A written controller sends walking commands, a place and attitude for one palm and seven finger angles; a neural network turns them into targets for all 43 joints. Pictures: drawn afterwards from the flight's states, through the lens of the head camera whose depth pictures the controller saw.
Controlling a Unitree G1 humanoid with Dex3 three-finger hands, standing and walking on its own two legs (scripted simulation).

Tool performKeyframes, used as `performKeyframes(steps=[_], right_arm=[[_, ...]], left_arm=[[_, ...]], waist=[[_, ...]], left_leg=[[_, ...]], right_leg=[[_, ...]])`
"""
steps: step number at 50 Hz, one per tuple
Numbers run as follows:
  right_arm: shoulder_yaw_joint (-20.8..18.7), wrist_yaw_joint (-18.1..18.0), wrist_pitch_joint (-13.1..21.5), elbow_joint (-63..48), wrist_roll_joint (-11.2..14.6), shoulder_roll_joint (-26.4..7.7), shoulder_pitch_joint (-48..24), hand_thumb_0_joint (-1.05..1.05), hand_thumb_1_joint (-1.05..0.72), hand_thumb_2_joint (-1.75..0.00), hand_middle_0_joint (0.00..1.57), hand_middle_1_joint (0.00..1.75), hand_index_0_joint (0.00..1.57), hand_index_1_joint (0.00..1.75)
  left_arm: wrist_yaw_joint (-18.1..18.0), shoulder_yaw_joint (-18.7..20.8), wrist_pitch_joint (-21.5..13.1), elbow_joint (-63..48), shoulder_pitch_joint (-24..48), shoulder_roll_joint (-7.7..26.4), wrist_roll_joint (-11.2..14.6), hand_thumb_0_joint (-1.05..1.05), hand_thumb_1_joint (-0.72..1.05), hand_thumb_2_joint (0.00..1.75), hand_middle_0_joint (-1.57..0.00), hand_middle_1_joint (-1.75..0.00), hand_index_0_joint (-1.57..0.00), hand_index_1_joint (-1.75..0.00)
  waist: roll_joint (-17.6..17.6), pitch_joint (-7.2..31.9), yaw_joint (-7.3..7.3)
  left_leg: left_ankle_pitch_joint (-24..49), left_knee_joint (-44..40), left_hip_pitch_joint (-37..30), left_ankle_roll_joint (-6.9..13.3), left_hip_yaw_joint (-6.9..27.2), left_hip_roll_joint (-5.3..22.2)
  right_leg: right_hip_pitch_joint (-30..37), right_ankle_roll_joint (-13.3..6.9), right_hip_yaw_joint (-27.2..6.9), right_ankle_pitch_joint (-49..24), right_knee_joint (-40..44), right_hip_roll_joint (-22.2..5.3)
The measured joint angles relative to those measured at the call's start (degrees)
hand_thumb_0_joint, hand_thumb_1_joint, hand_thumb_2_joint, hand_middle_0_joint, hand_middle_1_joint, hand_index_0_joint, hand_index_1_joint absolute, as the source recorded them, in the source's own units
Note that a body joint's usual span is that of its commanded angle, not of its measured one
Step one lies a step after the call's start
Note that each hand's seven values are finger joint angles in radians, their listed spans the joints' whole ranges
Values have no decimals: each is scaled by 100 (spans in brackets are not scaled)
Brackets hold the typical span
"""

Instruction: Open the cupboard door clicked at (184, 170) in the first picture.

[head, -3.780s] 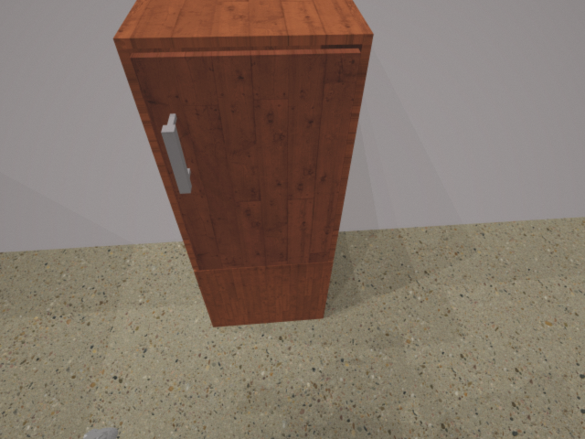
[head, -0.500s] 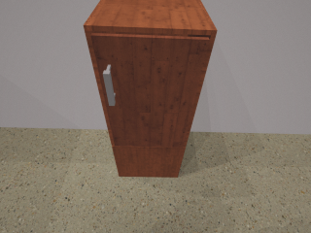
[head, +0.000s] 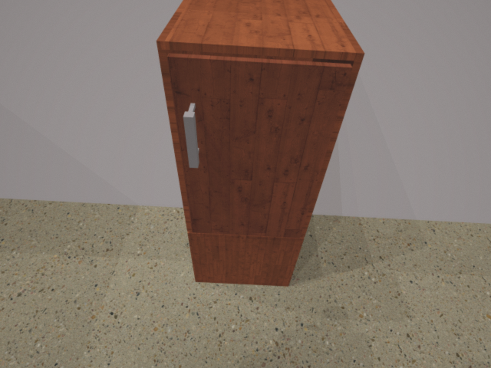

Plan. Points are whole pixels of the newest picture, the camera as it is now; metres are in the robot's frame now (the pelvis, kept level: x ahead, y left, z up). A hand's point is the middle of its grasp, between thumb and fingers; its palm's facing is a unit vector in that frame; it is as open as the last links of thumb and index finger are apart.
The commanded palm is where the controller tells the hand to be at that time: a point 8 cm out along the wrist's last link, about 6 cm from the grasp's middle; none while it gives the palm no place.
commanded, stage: look again from close up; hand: left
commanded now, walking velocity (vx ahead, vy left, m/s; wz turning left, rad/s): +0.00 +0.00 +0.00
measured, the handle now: (193, 136) +0.58 +0.16 +0.06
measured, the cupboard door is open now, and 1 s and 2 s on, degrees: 0 0 0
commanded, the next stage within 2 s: shuffle to correct the standing spot in 0.06 s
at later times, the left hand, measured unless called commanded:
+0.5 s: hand out of the picture -0.03 +0.15 -0.18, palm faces +0.03 -0.99 -0.16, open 7.3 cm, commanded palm none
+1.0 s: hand out of the picture +0.02 +0.17 -0.18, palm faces -0.01 -0.98 -0.21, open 7.3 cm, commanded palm none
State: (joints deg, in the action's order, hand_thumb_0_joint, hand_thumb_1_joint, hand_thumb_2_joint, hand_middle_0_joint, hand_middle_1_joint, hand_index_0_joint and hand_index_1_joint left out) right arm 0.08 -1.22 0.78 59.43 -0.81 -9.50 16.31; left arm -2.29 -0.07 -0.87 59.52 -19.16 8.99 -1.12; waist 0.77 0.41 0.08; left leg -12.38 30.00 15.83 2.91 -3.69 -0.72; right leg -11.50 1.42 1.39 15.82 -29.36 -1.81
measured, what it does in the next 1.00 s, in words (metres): stands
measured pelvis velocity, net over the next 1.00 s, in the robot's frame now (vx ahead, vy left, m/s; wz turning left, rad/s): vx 0.01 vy -0.01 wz -0.02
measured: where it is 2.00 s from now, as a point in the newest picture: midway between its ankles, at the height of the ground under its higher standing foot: outside the picture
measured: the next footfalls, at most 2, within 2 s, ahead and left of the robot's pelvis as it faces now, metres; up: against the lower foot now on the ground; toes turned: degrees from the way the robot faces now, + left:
none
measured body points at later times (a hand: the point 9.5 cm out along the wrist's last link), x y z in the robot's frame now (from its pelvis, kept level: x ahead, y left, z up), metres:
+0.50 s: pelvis +0.01 -0.03 +0.00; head +0.00 -0.01 +0.45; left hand -0.03 +0.20 -0.16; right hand +0.01 -0.26 -0.15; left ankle +0.04 +0.08 -0.73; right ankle +0.00 -0.14 -0.73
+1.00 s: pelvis +0.01 -0.01 +0.00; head +0.02 -0.01 +0.45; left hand +0.02 +0.22 -0.16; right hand +0.04 -0.24 -0.16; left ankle +0.05 +0.08 -0.73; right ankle +0.00 -0.14 -0.73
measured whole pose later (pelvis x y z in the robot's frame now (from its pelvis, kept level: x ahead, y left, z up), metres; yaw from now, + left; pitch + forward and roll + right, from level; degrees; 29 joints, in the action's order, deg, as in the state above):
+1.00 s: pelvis +0.01 -0.01 +0.00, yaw -1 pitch -1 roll -1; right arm -0.4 -1.2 0.2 57.6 -0.8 -10.1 16.2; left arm -2.4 -0.5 -0.5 60.1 -18.7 8.9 -1.2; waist -1.3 -1.1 -0.7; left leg -14.7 32.8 17.4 3.0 -4.7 0.4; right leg -12.6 0.2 2.4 17.6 -31.0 -1.1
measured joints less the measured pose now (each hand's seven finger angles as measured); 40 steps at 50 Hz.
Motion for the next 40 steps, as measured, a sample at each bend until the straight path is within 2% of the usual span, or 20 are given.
performKeyframes(steps=[11, 16, 19, 23, 28, 31, 35, 40], right_arm=[[23, 27, 7, 18, 11, -11, -132, 1, -92, -90, 20, 30, 20, 30], [-17, 19, -57, 63, -19, 35, -31, 1, -92, -90, 20, 30, 20, 30], [-64, -2, -98, 63, -33, 52, 50, 1, -91, -90, 20, 30, 20, 30], [-118, -25, -121, 85, -43, 43, 167, 1, -91, -90, 20, 30, 20, 30], [-104, -43, -98, 153, -32, 34, 292, 1, -91, -90, 20, 30, 20, 30], [-47, -59, -24, 253, 2, 57, 258, 1, -91, -90, 20, 30, 20, 30], [46, -96, 44, 401, 52, 215, 113, 1, -92, -90, 20, 30, 20, 30], [21, -126, -8, 420, 70, 184, -40, 2, -95, -90, 20, 30, 20, 30]], left_arm=[[35, -8, 25, 10, -84, 97, -14, 0, 91, 90, -20, -30, -20, -30], [101, 40, 119, 32, -238, 100, -67, 0, 91, 90, -20, -30, -20, -30], [156, 87, 168, 8, -343, 89, -94, 0, 91, 90, -20, -30, -20, -30], [203, 138, 162, -23, -473, 52, -96, 0, 91, 90, -20, -30, -20, -30], [150, 165, 63, -15, -604, -28, -45, 0, 91, 90, -20, -30, -20, -30], [99, 109, -7, 124, -576, -114, -7, 0, 91, 90, -20, -30, -20, -30], [49, 15, -15, 286, -394, -198, 24, 0, 91, 90, -20, -30, -20, -30], [6, -25, -9, 183, -117, -297, 26, 0, 91, 90, -20, -30, -20, -30]], waist=[[73, -5, 31], [119, 51, 24], [107, 62, 33], [23, 60, 24], [-4, 83, 45], [9, 27, 43], [165, -30, 79], [166, -133, 100]], left_leg=[[166, -267, -85, 16, -33, -17], [127, -237, -64, 5, -71, -2], [59, -142, -13, -31, -98, 66], [-81, 54, 75, -124, -48, 220], [-601, 543, 251, -139, 59, 349], [-177, 312, 92, -189, 66, 349], [-201, 53, -158, -207, 2, 266], [-69, -159, -217, -159, -31, 177]], right_leg=[[59, 24, -31, -165, 238, -10], [-51, -119, -34, 2, 44, -15], [-122, -190, 13, 63, -58, 2], [-114, -154, 87, 14, -33, 127], [-45, -277, 200, 107, -4, 283], [84, -278, 251, 159, 10, 324], [274, -217, 193, 117, 186, 248], [277, -177, 172, 27, 279, 165]])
